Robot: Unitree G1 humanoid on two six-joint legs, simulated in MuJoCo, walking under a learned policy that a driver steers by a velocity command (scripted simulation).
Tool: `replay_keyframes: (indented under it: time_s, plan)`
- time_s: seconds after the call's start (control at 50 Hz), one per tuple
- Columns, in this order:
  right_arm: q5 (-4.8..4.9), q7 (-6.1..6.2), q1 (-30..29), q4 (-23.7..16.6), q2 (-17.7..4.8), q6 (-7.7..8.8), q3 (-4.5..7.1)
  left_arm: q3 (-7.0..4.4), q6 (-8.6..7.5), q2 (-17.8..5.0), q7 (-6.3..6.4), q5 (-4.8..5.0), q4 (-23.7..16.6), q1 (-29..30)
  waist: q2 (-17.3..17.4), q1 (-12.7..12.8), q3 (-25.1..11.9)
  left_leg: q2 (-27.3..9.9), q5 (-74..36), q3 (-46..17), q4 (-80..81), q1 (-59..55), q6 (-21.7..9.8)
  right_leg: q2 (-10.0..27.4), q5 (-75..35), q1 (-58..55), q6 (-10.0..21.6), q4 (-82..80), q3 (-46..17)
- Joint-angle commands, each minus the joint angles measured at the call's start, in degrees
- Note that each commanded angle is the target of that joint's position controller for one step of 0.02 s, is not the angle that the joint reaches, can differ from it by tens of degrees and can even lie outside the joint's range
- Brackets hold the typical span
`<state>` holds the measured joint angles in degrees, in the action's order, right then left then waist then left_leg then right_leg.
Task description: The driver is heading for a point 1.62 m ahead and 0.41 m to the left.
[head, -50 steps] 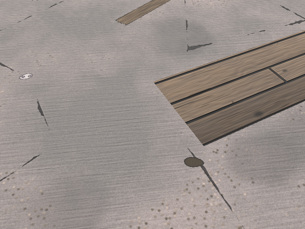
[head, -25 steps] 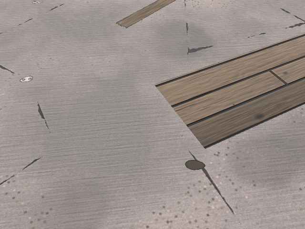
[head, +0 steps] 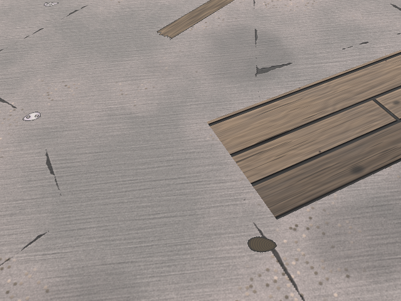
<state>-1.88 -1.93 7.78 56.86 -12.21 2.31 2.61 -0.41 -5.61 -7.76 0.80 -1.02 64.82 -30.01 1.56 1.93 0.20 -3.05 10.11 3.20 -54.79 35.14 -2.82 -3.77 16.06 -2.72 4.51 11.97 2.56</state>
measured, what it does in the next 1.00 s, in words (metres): walks ahead: left foot, then right foot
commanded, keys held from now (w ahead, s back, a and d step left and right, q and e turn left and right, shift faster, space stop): w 0.84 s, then w+q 0.16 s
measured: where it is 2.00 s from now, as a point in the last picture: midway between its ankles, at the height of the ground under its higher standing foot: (195, 161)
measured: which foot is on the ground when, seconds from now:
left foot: up 0.00-0.16, down 0.18-0.76, up 0.78-1.00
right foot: down 0.00-0.20, up 0.22-0.72, down 0.74-1.00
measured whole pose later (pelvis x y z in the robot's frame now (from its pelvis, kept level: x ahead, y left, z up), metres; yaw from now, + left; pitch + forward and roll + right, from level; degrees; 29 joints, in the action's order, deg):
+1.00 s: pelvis +0.57 -0.02 +0.00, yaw +3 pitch -1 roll -1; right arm -1.7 -1.2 12.9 55.1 -11.9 2.3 3.3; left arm -3.1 -5.9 -10.9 0.2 -1.1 60.4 -21.3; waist 2.1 0.1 2.3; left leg -4.7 10.3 -1.9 -60.7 34.8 -3.8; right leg -4.3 11.0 4.8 5.4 15.9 8.4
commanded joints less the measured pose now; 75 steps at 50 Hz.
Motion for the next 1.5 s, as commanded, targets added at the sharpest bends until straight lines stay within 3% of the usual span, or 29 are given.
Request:
replay_keyframes:
  time_s: [0.02, 0.1, 0.16, 0.18, 0.2, 0.22, 0.24, 0.28, 0.32, 0.38, 0.62, 0.68, 0.72, 0.74, 0.76, 0.78, 0.82, 0.86, 0.96, 1.16, 1.22, 1.26, 1.28, 1.3, 1.32, 1.34, 1.38, 1.42, 1.5]
  plan:
    - [0.49, -0.07, -9.3, -5.7, -0.2, 0.21, -0.72, -0.51, -0.61, -6.2, 0.38, 0.00, -1.0, -3.6, -6.6, 0.3, 8.3, 1.8, -3.5, 3.7, 9.6, 4.8, 0.6, 12.7, -32.0, 2.8, 4.9, -3.7, -6.7]
    - [0.98, 0.50, -11.1, -7.5, -1.4, 0.29, -0.80, -0.79, -0.91, -8.1, 0.71, -0.11, -0.6, -3.3, -8.0, -0.7, 7.4, 4.4, -4.9, 5.7, 19.9, -5.0, -2.6, 14.3, -46.2, 1.3, 4.5, -1.0, -4.8]
    - [1.11, 1.76, 4.9, -3.0, -5.0, 1.26, 1.11, -1.50, -0.81, -10.2, 0.89, -0.13, -1.0, -0.5, -7.7, -7.9, -1.5, 7.9, -3.0, 5.0, 23.5, -21.9, -6.2, 14.5, -62.0, -1.6, 3.1, 17.9, -3.0]
    - [0.59, 2.26, 13.5, -0.2, -6.5, 1.70, 2.01, -1.62, -0.61, -10.5, 0.72, 0.18, -1.3, 0.6, -6.8, -11.7, -5.5, 5.5, -4.1, 2.6, 26.8, -33.4, -7.5, 12.9, -53.5, 4.0, 2.5, 29.4, -2.0]
    - [-0.85, 2.66, 21.8, 1.1, -11.5, 1.89, 3.38, -1.03, -0.49, -7.6, 0.36, 0.28, -2.8, -0.8, -0.1, -12.9, -12.0, -8.5, 5.9, -13.2, 27.6, -45.6, -10.0, 9.1, -29.0, 14.8, 2.2, 47.3, 0.1]
    - [-0.54, 2.01, 20.0, 0.4, -13.2, 1.17, 3.90, -1.04, -0.23, -3.6, -0.41, 1.97, -2.9, -6.7, 11.4, -8.0, -16.6, -21.3, 11.0, -44.1, 37.7, -54.0, -18.7, -2.1, 12.7, 33.0, 0.4, 68.5, -1.5]
    - [1.28, 1.45, 13.1, -0.5, -11.4, 0.98, 3.67, -2.01, 0.11, -8.0, -0.32, 0.53, -4.0, -1.8, 3.3, -6.4, -9.9, -19.0, 17.6, -41.7, 41.5, -46.9, -17.9, 2.3, 8.1, 38.3, 1.6, 70.5, -6.3]
    - [1.24, 1.19, 6.6, -1.0, -4.0, 2.06, 1.67, -2.33, -0.17, -7.3, -0.70, -0.12, -6.4, 6.8, -3.1, -3.5, 2.6, -14.7, 8.7, -26.9, 44.8, -31.0, -14.1, 6.8, 0.6, 37.4, 1.8, 64.0, -5.7]
    - [0.90, 1.78, 7.9, 0.6, -1.3, 3.18, 0.55, -2.23, 1.23, -4.9, -1.24, -1.34, -6.2, 5.6, -2.3, -0.3, 3.1, -10.6, 0.0, -18.4, 46.0, -23.9, -11.3, 8.7, -0.4, 31.3, 0.8, 58.5, -5.8]
    - [0.98, 2.09, 12.3, 2.3, -2.9, 4.32, 0.48, -2.38, 2.74, -4.3, -1.77, -1.44, -7.5, 8.0, -0.3, 0.7, 3.9, -8.6, -9.2, -12.5, 46.8, -23.2, -10.8, 9.2, -2.0, 32.8, -0.7, 53.2, -3.8]
    - [0.67, 2.91, 24.9, 5.0, -3.9, 3.81, -0.31, -1.65, 2.58, -5.1, -2.42, -0.11, -16.8, 34.0, 2.4, -5.8, 6.3, -7.6, -28.9, -5.4, 44.6, -39.7, -7.6, 6.2, -15.1, 39.3, -1.2, 23.1, 3.0]
    - [0.25, 3.39, 23.0, 5.0, -5.1, 3.68, 0.01, -2.28, 1.84, -6.4, -1.94, -0.17, -16.7, 31.0, 3.1, -3.0, 4.6, -9.0, -44.5, -4.3, 37.8, -42.9, -7.3, 3.4, -8.4, 32.6, 1.6, 19.6, 3.8]
    - [0.46, 3.35, 21.1, 4.8, -6.2, 3.40, 0.29, -3.61, 1.04, -8.5, -1.06, -0.40, -12.3, 17.2, 2.6, 3.0, -2.2, -7.5, -51.6, -2.5, 22.7, -41.2, -5.8, 0.3, -8.5, 16.6, 4.1, 14.6, 4.7]
    - [1.08, 3.19, 20.1, 3.8, -5.5, 3.49, 0.01, -4.74, 0.52, -11.3, -0.45, -1.58, -9.6, 7.4, 1.3, 6.9, -7.6, -5.9, -39.0, -1.6, 9.9, -31.0, -5.0, 6.2, -8.5, 1.6, 6.5, 14.0, -1.4]
    - [3.63, 2.38, 25.5, 1.9, 0.4, 3.47, -1.22, -6.54, 0.57, -17.9, -0.12, -3.09, -9.0, 0.0, -10.4, 6.0, -17.2, 2.5, -6.6, 2.4, -14.1, -10.3, -2.0, 25.1, -4.3, -17.8, 14.6, 12.4, -28.1]
    - [2.66, 2.41, 24.7, 2.6, -3.7, 3.28, 0.17, -6.38, 1.59, -16.2, -0.88, -1.11, -8.9, 2.7, -7.7, 4.9, -18.2, 7.0, 18.9, -4.0, -23.6, -2.2, -2.5, 28.2, -3.0, -16.5, 17.1, 5.1, -41.8]
    - [1.24, 2.16, 15.1, -0.4, -4.0, 3.41, 0.67, -4.62, 1.34, -9.9, -1.43, 0.31, -10.4, 14.2, -2.7, 0.9, -2.0, 0.8, 9.6, -6.2, -20.1, 1.4, -3.1, 23.0, -1.4, 1.0, 12.6, 0.7, -25.8]
    - [0.22, 1.71, 15.5, 0.0, -1.7, 2.18, 0.71, -3.24, 0.53, -5.6, -1.06, 0.22, -9.4, 15.7, -2.4, -3.0, 2.5, -1.7, 6.3, -6.1, -13.9, -4.3, -2.4, 17.7, -7.4, 11.2, 7.6, -2.6, -15.3]
    - [0.00, 0.53, 11.0, -2.0, -0.8, -0.39, 0.92, -3.46, -1.40, -8.3, -0.48, -0.14, -7.2, 9.8, -4.2, -3.9, 4.7, -2.4, -0.4, -5.3, -8.2, -0.7, -0.8, 16.1, -15.3, 13.2, 6.1, -5.7, -5.4]
    - [0.33, -0.48, -8.1, -10.0, -0.2, 0.10, -0.26, -2.94, -1.20, -9.2, 0.95, -0.14, -5.3, 1.3, -4.8, 0.6, 6.6, 0.4, -9.2, 3.4, 17.8, 1.4, -2.7, 16.9, -34.8, -0.8, 3.0, -2.1, 6.2]
    - [0.05, -0.13, -4.8, -9.8, -1.6, 0.14, 0.54, -3.35, -0.48, -11.1, 1.75, -0.40, -5.5, 2.4, -6.7, -1.9, 3.5, 4.5, -1.3, 6.2, 19.7, -4.9, -5.9, 18.2, -56.8, -5.5, 2.3, 7.4, 8.9]
    - [-0.15, 0.17, 4.6, -7.1, -3.8, 0.38, 1.82, -3.88, 0.50, -12.6, 1.80, -0.65, -6.2, 3.6, -7.6, -5.9, -2.0, 8.2, 3.0, 7.1, 22.1, -15.2, -8.8, 18.4, -62.9, -5.1, 2.2, 22.8, 10.1]
    - [-0.79, 0.44, 12.5, -4.8, -6.0, 0.74, 2.97, -4.04, 0.81, -13.1, 1.50, -0.31, -7.2, 4.7, -6.0, -9.9, -6.0, 7.8, 1.3, 4.0, 26.9, -27.0, -11.0, 17.5, -54.2, 1.7, 1.0, 35.8, 11.1]
    - [-1.55, 1.21, 18.7, -4.4, -12.1, 0.72, 4.91, -3.44, 0.62, -10.5, 0.80, 0.85, -10.2, 5.0, 1.8, -11.7, -12.4, -6.1, 6.0, -15.2, 28.5, -43.1, -16.6, 13.6, -29.6, 19.0, -1.2, 56.3, 11.9]
    - [-0.38, 1.10, 16.2, -5.4, -15.3, 0.08, 5.56, -3.34, 0.04, -8.8, -0.31, 1.15, -14.0, 6.1, 10.6, -7.9, -15.9, -18.1, 0.2, -45.4, 36.8, -52.7, -24.5, 0.4, 15.2, 38.7, -3.4, 72.9, 3.8]
    - [0.78, 1.36, 14.8, -5.2, -13.9, -0.53, 5.18, -3.73, -0.49, -11.1, -0.62, 0.25, -15.4, 13.1, 1.1, -8.3, -10.1, -15.5, 0.9, -38.2, 38.2, -49.3, -21.9, 5.1, 9.6, 45.6, -2.5, 72.6, -4.6]
    - [1.08, 1.67, 8.9, -5.7, -8.7, -0.28, 3.80, -3.55, -1.32, -10.3, -0.74, 0.51, -15.8, 14.1, -4.6, -3.7, -0.4, -11.5, -8.0, -26.7, 40.8, -35.1, -16.6, 9.1, 2.2, 42.5, -2.5, 62.4, -4.4]
    - [1.86, 1.97, 7.1, -6.2, -7.0, 0.69, 3.00, -3.41, 0.89, -9.2, -0.68, -1.54, -15.7, 11.7, -3.0, -0.6, 0.6, -7.6, -17.2, -20.5, 41.8, -27.3, -14.8, 10.5, 1.7, 35.8, -4.3, 56.9, -4.4]
    - [2.03, 2.08, 11.0, -5.7, -9.5, 2.02, 3.31, -3.40, 3.28, -9.0, -1.50, -1.87, -18.6, 17.0, -0.9, -0.9, 1.4, -3.6, -21.0, -17.1, 43.1, -25.4, -13.5, 10.4, -3.0, 38.0, -7.1, 48.3, -2.4]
